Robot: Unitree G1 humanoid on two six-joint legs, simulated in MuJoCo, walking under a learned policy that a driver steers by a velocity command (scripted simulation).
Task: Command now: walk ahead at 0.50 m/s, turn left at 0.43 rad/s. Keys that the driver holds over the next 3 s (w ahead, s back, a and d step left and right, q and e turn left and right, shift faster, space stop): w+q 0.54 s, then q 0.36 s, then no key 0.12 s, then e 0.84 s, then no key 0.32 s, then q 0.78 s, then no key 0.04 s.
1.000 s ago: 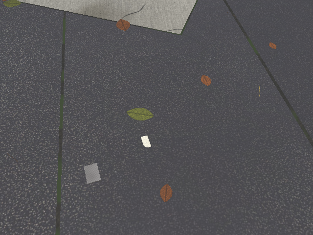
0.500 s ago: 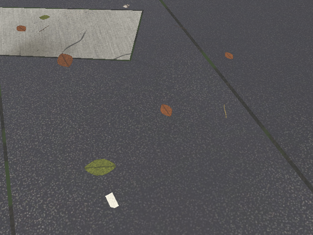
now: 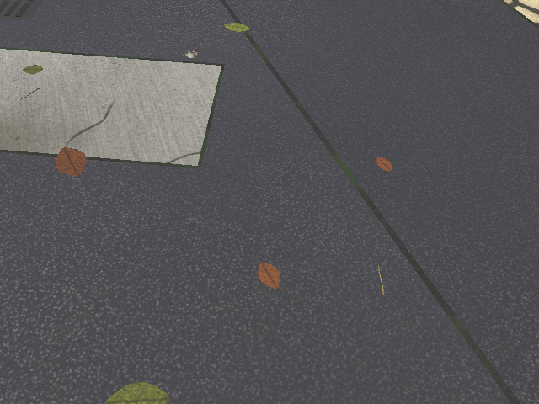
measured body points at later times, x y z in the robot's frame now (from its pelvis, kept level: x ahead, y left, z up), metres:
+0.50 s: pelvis +0.26 -0.03 +0.00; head +0.28 -0.04 +0.45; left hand +0.22 +0.24 -0.11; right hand +0.47 -0.26 -0.12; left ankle +0.27 +0.11 -0.67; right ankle +0.25 -0.13 -0.75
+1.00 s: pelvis +0.40 +0.06 -0.01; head +0.43 +0.10 +0.44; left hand +0.37 +0.35 -0.14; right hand +0.64 -0.11 -0.12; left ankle +0.43 +0.14 -0.75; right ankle +0.52 -0.06 -0.67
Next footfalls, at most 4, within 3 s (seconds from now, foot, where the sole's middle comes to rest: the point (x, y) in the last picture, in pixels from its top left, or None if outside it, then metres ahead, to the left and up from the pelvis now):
0.22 right None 0.29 -0.13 -0.78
0.72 left None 0.47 0.16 -0.78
1.26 right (271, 384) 0.53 -0.02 -0.78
1.62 left None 0.43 0.17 -0.78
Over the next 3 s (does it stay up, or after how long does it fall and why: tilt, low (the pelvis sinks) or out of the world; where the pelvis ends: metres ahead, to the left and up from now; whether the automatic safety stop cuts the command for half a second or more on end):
stays up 0.39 0.03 -0.01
